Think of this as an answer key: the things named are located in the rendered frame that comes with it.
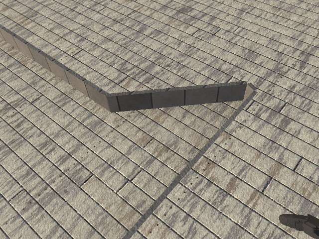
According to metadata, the robot right hand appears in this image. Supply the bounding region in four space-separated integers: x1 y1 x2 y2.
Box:
279 214 319 239

